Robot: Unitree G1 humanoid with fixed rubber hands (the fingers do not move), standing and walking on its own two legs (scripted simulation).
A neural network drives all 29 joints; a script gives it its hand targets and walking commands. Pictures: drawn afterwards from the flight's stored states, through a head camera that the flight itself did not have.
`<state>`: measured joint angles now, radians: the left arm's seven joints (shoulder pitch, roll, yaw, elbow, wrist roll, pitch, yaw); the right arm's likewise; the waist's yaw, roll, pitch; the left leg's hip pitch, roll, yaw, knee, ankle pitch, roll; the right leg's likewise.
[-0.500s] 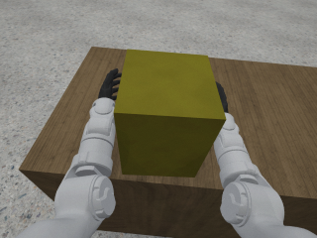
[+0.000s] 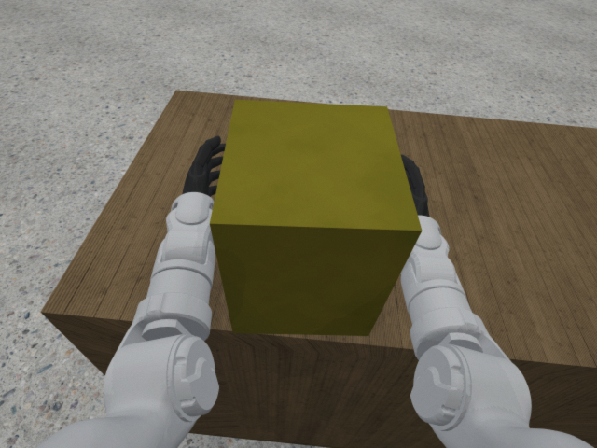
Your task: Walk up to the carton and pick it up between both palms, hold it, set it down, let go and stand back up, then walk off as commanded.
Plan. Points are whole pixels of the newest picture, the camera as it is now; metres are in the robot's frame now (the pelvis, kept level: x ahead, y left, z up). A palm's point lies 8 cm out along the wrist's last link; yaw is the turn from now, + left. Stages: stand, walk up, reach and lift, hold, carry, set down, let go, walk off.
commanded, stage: set down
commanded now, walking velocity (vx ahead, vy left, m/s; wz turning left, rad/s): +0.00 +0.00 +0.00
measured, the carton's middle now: (306, 225) +0.39 +0.01 +0.10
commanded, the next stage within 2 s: none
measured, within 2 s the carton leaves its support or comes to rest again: neither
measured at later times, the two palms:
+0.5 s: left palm (199, 195) +0.42 +0.16 +0.12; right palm (410, 216) +0.41 -0.14 +0.10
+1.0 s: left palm (201, 193) +0.42 +0.15 +0.12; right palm (440, 192) +0.43 -0.18 +0.13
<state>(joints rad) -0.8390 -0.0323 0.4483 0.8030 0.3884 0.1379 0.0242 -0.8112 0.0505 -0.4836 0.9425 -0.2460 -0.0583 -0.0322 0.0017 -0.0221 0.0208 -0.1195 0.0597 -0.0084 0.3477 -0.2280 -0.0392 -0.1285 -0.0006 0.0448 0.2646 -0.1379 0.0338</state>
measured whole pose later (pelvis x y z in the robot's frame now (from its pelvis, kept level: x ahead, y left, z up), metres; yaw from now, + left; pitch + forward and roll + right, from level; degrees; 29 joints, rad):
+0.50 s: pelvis +0.00 +0.00 +0.00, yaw +0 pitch +0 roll -1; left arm -0.84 -0.04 0.47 0.80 0.35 0.13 0.06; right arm -0.80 0.04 -0.47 0.95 -0.30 -0.08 -0.01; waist 0.00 -0.02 0.03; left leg -0.12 0.06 -0.01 0.34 -0.23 -0.04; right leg -0.13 0.00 0.04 0.26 -0.14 0.03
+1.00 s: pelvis -0.01 +0.00 +0.00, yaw +0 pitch +8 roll -2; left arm -0.88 0.04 0.21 0.87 -0.01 0.24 0.21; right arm -0.90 -0.23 -0.12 1.06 0.14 0.01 -0.09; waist 0.02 0.00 -0.12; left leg -0.32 0.06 -0.01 0.40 -0.22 -0.04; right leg -0.30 0.00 0.04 0.26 -0.11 0.03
